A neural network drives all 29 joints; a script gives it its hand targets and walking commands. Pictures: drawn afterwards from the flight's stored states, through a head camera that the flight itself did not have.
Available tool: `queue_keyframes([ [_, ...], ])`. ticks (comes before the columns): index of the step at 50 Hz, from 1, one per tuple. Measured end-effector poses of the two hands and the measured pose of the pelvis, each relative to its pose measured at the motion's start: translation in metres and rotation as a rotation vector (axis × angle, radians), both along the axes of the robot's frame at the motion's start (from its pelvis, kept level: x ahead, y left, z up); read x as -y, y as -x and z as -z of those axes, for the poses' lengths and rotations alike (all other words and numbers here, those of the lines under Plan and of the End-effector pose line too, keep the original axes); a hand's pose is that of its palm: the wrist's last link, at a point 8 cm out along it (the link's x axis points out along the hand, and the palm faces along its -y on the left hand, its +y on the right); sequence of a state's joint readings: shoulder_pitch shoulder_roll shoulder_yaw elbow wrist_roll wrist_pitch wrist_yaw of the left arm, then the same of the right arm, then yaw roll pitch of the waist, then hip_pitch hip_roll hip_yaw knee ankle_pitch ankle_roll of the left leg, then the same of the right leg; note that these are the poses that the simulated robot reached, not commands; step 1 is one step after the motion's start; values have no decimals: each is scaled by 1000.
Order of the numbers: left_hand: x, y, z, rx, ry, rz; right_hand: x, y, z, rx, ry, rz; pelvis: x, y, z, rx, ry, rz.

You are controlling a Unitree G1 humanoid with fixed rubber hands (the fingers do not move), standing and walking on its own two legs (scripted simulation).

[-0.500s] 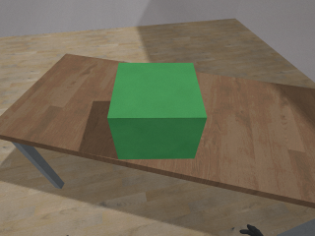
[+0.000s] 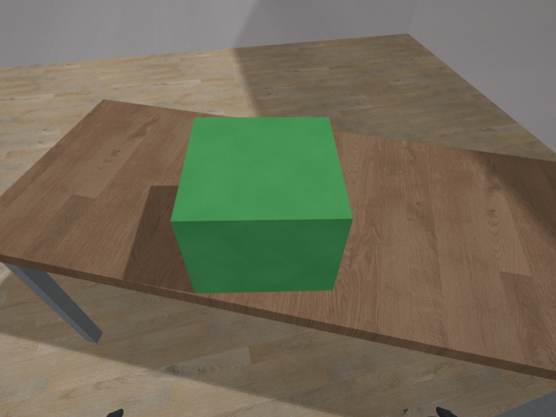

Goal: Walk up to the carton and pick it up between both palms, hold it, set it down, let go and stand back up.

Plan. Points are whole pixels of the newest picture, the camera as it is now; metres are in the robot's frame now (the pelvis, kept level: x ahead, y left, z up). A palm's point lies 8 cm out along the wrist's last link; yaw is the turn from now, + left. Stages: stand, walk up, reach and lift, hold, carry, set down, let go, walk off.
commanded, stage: stand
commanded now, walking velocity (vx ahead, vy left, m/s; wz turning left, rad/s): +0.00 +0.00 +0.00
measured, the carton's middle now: (263, 203) +0.50 +0.02 -0.03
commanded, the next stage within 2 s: none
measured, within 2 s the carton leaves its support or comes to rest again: neither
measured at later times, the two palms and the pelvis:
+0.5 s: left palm out of the picture +0.09 +0.26 -0.10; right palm out of the picture +0.07 -0.27 -0.10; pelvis +0.00 +0.00 +0.00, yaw +0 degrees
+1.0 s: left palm out of the picture +0.09 +0.27 -0.10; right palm out of the picture +0.09 -0.26 -0.09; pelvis +0.01 +0.01 +0.00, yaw +0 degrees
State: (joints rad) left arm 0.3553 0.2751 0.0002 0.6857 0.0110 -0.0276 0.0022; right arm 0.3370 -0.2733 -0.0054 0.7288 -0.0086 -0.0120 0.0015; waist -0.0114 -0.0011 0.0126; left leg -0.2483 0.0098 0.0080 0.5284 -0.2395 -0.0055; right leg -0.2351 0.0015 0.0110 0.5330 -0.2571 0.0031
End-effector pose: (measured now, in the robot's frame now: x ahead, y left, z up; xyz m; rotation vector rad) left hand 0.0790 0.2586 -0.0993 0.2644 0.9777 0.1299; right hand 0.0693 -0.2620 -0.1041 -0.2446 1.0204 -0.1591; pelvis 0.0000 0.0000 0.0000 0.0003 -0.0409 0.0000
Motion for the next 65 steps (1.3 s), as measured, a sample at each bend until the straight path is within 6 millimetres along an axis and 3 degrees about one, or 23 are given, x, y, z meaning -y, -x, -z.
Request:
queue_keyframes([
  [10,2,-15,-4,30,1,-1,5,-5,-2,7,13,9,1,-4,0,11,3,-1],
  [20,0,-7,1,-11,4,-7,5,2,-2,-33,20,7,1,-2,-1,2,6,-5],
  [32,-5,-8,-2,2,-3,-13,0,-13,-4,10,15,-2,-3,-5,-1,7,4,-4],
  [42,-7,-1,2,-27,-1,-17,0,-11,-5,-1,21,-9,-4,-4,-1,3,4,-6],
  [52,-8,-10,0,6,5,-15,0,-20,-11,38,31,-7,-6,-6,-2,14,4,-11],
  [65,-17,-1,-2,-11,-12,-15,-5,-10,-8,15,23,-16,-9,1,-2,8,6,-7],
])
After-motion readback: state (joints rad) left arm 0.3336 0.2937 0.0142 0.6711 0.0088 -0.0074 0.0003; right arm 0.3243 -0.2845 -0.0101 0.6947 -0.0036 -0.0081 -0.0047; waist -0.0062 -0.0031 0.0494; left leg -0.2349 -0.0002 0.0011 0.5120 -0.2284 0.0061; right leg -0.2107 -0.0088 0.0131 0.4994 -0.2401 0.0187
